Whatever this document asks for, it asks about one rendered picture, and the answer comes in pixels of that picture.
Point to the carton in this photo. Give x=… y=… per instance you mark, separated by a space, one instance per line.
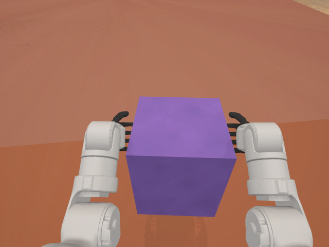
x=180 y=156

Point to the robot left upper arm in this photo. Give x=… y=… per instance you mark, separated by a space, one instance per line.
x=90 y=224

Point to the robot right upper arm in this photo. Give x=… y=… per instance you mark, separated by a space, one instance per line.
x=277 y=226

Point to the robot right hand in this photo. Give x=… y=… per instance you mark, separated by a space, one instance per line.
x=242 y=121

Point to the robot left hand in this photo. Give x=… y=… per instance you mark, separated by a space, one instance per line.
x=117 y=118

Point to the right robot forearm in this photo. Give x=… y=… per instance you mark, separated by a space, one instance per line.
x=265 y=154

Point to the left robot forearm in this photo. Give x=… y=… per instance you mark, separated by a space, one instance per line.
x=99 y=158

